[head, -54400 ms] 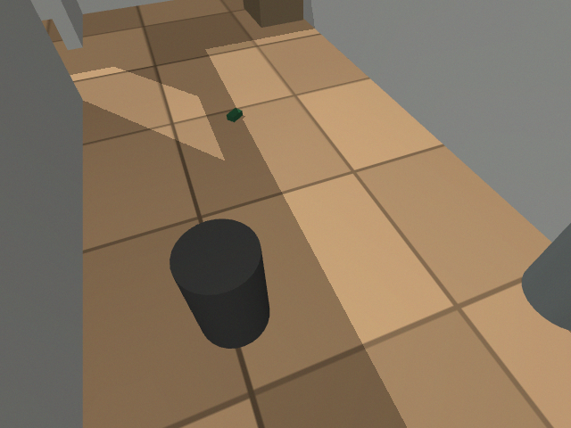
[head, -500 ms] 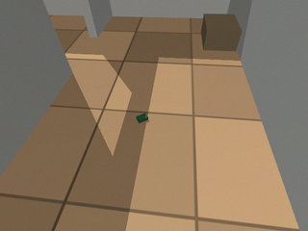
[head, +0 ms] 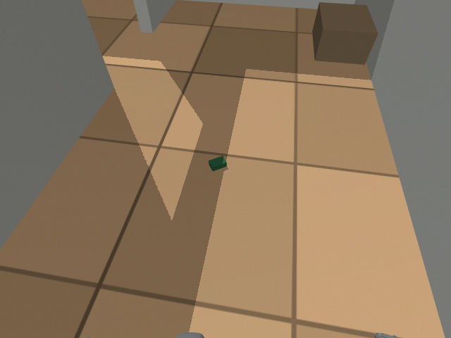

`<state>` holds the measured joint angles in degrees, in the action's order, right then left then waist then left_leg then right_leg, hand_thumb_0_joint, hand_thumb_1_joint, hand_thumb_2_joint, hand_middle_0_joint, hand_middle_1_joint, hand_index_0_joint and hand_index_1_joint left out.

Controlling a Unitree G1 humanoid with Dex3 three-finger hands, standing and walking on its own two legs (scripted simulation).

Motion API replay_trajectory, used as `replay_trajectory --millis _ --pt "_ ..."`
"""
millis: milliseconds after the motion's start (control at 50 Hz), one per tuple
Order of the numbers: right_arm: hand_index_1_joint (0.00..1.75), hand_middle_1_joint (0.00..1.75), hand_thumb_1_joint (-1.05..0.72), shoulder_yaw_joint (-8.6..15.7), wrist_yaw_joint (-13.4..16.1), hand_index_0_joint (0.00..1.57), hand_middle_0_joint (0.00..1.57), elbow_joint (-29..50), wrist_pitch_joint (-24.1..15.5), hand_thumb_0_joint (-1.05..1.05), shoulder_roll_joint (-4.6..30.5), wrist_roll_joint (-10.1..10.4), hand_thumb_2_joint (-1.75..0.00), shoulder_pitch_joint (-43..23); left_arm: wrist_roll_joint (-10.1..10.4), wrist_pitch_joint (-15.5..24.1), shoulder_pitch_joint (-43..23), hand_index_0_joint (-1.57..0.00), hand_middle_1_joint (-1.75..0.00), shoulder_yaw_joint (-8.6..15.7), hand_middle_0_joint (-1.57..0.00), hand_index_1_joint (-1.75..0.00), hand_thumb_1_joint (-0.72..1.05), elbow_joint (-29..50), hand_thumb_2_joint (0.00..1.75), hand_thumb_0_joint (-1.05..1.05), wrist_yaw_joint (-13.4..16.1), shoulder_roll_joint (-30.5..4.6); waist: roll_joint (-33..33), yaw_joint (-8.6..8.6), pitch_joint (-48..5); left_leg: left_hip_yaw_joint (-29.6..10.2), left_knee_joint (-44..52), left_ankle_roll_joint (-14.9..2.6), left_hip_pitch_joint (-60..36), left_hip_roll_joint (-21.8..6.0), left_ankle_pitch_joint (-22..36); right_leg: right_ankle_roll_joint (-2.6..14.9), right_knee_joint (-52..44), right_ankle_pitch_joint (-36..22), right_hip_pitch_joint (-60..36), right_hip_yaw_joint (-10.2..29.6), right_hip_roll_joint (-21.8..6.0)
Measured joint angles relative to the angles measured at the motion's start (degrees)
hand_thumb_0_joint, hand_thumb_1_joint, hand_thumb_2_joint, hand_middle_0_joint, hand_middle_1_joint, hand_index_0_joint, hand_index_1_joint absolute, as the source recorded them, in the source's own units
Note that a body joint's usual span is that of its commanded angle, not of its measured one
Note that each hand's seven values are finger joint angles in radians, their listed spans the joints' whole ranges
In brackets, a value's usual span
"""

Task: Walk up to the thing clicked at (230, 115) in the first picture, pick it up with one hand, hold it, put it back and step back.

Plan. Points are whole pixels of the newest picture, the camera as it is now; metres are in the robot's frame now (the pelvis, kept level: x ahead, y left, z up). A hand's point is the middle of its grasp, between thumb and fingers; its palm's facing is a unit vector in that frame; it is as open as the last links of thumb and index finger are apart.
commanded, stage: step back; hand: left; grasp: from above
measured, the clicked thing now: (217, 163) +1.08 +0.15 -0.74
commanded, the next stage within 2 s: stand in 0.08 s
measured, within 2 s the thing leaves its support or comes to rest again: neither
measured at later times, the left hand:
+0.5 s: hand out of the picture +0.08 +0.25 -0.14, palm faces -0.03 -0.94 -0.34, open 7.4 cm
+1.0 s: hand out of the picture +0.07 +0.25 -0.14, palm faces -0.03 -0.94 -0.33, open 7.4 cm
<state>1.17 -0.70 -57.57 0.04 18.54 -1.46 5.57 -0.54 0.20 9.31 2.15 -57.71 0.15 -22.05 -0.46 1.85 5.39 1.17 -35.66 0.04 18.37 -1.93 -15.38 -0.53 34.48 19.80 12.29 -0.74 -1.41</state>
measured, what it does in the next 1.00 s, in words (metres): stands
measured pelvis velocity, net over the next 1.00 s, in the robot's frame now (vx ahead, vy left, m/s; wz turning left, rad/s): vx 0.00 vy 0.00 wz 0.00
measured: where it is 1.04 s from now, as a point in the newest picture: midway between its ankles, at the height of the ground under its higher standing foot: outside the picture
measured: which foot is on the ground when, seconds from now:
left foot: down 0.00-1.00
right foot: down 0.00-1.00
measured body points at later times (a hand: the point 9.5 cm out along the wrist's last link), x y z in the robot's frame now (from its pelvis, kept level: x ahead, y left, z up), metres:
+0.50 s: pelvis +0.00 +0.00 +0.02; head +0.01 +0.00 +0.47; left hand +0.08 +0.30 -0.11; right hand +0.09 -0.31 -0.11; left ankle +0.04 +0.12 -0.73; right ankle -0.02 -0.14 -0.73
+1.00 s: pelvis +0.00 +0.00 +0.02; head +0.00 +0.00 +0.47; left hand +0.07 +0.30 -0.11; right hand +0.07 -0.30 -0.11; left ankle +0.04 +0.12 -0.73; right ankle -0.02 -0.14 -0.73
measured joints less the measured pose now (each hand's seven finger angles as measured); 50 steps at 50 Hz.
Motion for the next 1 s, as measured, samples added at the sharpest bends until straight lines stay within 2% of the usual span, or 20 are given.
replay_trajectory --millis 40,160,440,720,1000 --pt "0.30 0.30 -0.90 -0.2 0.1 0.20 0.21 -0.4 0.0 0.00 -0.2 0.4 -0.89 -1.1 -0.1 0.4 -0.4 -0.20 -0.30 -0.2 -0.20 -0.30 0.91 -0.6 0.90 0.01 0.0 0.3 0.5 -0.26 -0.5 -0.1 0.4 0.16 -0.4 -0.5 0.1 -0.68 -1.5 -0.3 -0.8 0.0 0.4" --pt "0.30 0.30 -0.90 -0.7 -0.2 0.20 0.21 -2.1 -0.7 0.00 0.2 0.7 -0.89 -2.7 0.0 0.6 -2.3 -0.20 -0.30 -1.4 -0.20 -0.30 0.91 -3.0 0.90 0.01 -0.4 1.2 0.8 -0.67 -1.6 0.2 5.1 0.10 -3.3 0.1 2.1 -1.06 -5.9 -2.1 -3.6 0.0 -0.1" --pt "0.30 0.30 -0.90 -0.6 -0.5 0.20 0.20 -6.6 -0.8 0.00 1.6 0.9 -0.89 -1.8 -0.2 0.9 -3.8 -0.20 -0.30 -2.2 -0.20 -0.30 0.91 -6.9 0.90 0.01 -0.9 2.0 0.8 -1.77 -2.1 0.3 14.1 0.59 -8.0 0.3 7.0 -0.85 -13.8 -6.5 -7.7 -0.1 -0.1" --pt "0.30 0.30 -0.90 -0.9 -0.5 0.20 0.20 -8.7 -0.5 0.00 1.6 0.8 -0.89 0.6 -0.4 0.6 -3.2 -0.20 -0.30 -2.1 -0.20 -0.30 0.91 -8.3 0.90 0.01 -1.0 1.9 1.0 -2.42 -2.5 0.0 16.2 0.82 -8.3 0.1 8.6 -0.63 -15.5 -7.8 -7.9 -0.4 0.1" --pt "0.30 0.30 -0.90 -1.3 -0.4 0.20 0.20 -8.6 -0.8 0.00 1.4 0.8 -0.89 0.5 -0.3 0.5 -2.5 -0.20 -0.30 -2.2 -0.20 -0.30 0.91 -8.1 0.90 0.01 -1.1 1.8 0.7 -2.18 -2.9 0.2 16.2 0.61 -8.1 0.3 8.5 -0.82 -15.9 -8.0 -7.8 -0.2 0.0"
